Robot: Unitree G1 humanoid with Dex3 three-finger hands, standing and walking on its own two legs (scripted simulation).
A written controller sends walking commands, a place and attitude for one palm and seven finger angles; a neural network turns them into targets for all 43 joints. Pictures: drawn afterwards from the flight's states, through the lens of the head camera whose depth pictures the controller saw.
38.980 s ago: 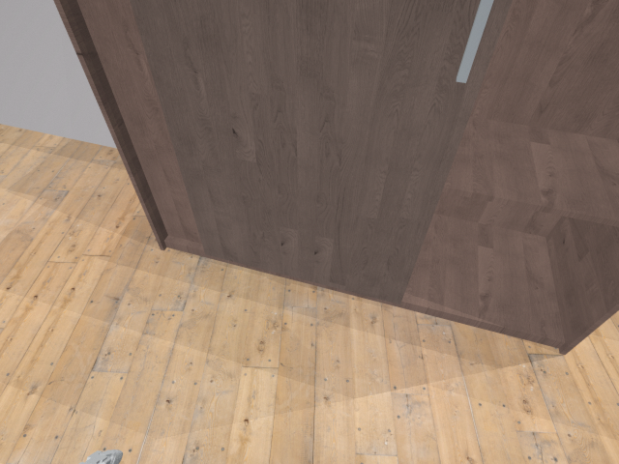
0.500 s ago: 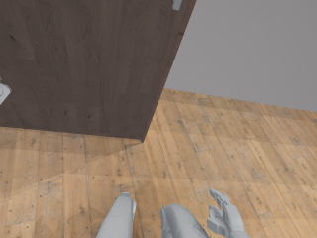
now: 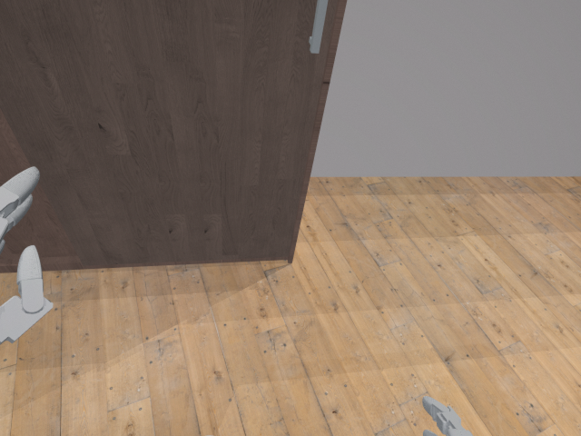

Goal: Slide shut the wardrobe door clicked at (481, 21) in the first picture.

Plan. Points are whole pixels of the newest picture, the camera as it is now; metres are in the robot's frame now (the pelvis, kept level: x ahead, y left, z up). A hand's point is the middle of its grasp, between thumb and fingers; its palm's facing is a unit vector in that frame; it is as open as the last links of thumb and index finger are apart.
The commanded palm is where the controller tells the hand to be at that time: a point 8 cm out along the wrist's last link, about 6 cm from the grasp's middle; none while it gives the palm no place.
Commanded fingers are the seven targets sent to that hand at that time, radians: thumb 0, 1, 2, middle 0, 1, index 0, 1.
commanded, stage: stop stepping back and stand still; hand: left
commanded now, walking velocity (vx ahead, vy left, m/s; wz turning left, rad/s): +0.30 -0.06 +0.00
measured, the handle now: (320, 2) +0.91 -0.01 +0.25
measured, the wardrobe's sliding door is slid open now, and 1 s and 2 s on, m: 0.00 0.00 0.00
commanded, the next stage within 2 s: let the arm hang, fingers relaxed in 0.44 s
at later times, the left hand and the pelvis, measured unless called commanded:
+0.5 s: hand out of the picture +0.15 +0.30 +0.18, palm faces +0.46 -0.70 -0.55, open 7.5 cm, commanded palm +0.09 +0.33 +0.18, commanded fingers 0.00 0.90 0.90 -0.20 -0.30 -0.20 -0.30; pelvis -0.03 +0.02 -0.01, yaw +3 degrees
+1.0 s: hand out of the picture +0.02 +0.24 -0.17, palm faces +0.08 -0.97 -0.21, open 7.0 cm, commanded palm none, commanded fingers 0.00 0.90 0.90 -0.20 -0.30 -0.20 -0.30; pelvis -0.01 +0.05 +0.01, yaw +5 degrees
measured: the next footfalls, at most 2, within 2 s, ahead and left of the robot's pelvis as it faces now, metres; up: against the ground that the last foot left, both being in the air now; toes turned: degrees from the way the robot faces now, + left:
right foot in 0.02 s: +0.03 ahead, -0.06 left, +0.00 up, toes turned -1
left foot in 0.26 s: +0.05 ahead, +0.18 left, +0.00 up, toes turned +13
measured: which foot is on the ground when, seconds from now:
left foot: up 0.00-0.24, down 0.26-1.00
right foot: up 0.00-0.00, down 0.02-1.00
